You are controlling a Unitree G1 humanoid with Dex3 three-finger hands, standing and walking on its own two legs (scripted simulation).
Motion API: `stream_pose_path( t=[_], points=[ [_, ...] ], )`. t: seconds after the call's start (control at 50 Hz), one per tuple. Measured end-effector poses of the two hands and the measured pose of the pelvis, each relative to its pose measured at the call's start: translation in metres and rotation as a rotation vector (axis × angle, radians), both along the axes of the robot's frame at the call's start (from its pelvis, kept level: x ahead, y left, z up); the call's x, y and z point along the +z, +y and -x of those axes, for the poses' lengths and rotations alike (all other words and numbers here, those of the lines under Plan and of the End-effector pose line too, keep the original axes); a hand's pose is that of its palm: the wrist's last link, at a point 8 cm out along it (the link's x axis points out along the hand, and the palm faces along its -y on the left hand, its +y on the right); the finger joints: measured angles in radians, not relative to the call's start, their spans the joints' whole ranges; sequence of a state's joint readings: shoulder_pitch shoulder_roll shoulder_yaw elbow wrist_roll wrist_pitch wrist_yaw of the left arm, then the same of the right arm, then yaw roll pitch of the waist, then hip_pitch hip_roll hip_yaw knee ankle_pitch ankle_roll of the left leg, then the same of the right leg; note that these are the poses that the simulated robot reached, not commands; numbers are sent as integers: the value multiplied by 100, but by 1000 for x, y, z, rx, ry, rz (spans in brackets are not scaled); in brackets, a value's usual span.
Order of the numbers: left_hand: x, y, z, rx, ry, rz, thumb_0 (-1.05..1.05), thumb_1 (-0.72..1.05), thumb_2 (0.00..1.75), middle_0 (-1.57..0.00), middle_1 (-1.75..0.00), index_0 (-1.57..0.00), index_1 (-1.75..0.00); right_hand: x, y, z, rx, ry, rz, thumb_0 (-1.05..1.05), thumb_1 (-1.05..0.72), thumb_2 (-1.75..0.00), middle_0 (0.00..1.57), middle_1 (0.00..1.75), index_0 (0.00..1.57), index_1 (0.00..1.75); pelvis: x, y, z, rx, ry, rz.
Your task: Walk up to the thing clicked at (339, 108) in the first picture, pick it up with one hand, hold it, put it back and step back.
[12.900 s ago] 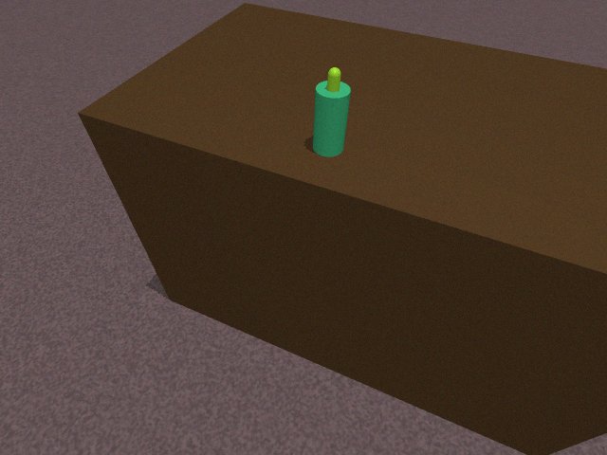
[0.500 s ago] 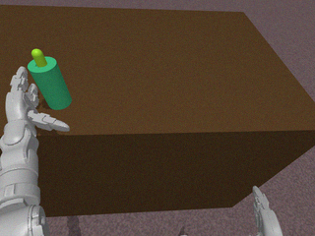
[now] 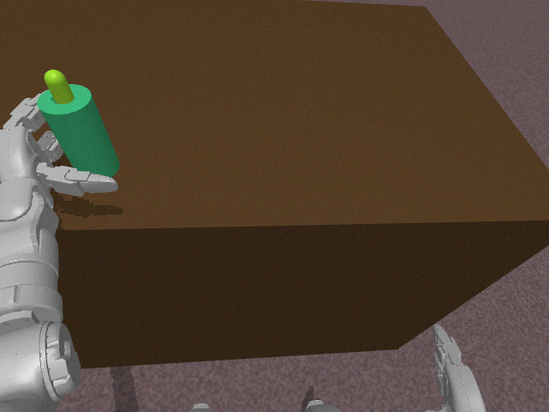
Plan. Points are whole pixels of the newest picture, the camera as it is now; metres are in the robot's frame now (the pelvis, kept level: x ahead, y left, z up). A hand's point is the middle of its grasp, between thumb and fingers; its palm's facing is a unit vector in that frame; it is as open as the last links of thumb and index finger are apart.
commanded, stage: close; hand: left
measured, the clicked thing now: (78, 126) +0.47 +0.25 +0.15
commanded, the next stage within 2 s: settle in 0.46 s
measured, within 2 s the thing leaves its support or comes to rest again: leaves its support in 0.86 s
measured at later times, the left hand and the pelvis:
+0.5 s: hand (77, 146) +0.46 +0.26 +0.12, palm faces +0.30 -0.95 +0.03, open 8.9 cm; pelvis +0.01 +0.00 +0.00, yaw +0 degrees
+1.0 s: hand (66, 136) +0.44 +0.26 +0.16, palm faces +0.29 -0.96 +0.00, open 9.1 cm; pelvis +0.01 -0.01 +0.00, yaw +0 degrees
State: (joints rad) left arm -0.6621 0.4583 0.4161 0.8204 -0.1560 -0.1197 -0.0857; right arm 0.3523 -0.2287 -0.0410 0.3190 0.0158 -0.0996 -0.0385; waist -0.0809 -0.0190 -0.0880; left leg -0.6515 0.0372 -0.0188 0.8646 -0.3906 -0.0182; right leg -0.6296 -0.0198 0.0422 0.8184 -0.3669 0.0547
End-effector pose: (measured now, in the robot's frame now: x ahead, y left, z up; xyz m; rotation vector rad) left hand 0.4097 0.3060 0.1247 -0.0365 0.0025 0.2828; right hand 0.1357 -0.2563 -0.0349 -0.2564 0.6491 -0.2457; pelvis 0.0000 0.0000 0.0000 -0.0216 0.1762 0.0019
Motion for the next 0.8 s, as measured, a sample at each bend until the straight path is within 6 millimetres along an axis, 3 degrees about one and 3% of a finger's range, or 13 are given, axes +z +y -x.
stream_pose_path(
  t=[0.14, 0.34, 0.5, 0.8],
  points=[
    [-4, 1, -14, 12, 24, -4, -1, -45, 27, -60, -43, -61, -42, -1, 1, -7, -6, -3, -5, -1, 52, -5, 5, 5, 6, 6, -1, 2, -3, -6, 22, 3],
    [0, -3, -15, -13, 6, -22, -1, -30, 44, -80, -63, -81, -62, -8, 12, -14, 17, 15, -42, -1, 51, -5, 5, 5, 6, 6, -1, 1, -11, -4, 33, 5],
    [-4, 0, -11, 17, -3, -2, -1, -17, 59, -91, -77, -95, -77, -2, -1, -15, -5, 2, -27, -1, 51, -5, 5, 5, 6, 6, -2, 0, -13, -8, 30, -1],
    [-2, -2, -4, -7, 29, -33, -2, -28, 93, -82, -102, -85, -103, -6, -5, -17, -17, 16, -43, -1, 52, -5, 5, 5, 6, 6, -1, -3, -15, -9, 18, -1]
  ],
)
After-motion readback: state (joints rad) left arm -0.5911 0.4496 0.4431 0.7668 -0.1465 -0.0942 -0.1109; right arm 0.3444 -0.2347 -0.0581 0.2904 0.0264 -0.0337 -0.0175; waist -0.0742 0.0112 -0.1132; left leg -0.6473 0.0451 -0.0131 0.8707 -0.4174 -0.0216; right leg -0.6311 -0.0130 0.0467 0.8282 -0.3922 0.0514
